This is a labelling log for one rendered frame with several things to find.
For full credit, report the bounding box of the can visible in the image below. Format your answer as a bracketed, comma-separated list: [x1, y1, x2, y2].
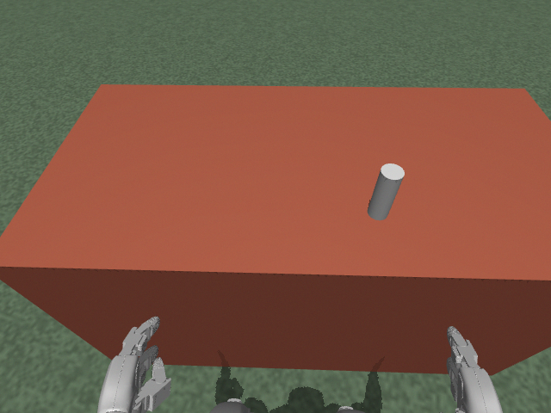
[368, 163, 405, 220]

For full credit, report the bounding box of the left robot hand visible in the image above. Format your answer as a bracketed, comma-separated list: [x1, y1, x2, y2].
[97, 316, 171, 413]

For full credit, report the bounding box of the right robot hand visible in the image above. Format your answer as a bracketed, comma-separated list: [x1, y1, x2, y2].
[440, 326, 503, 413]

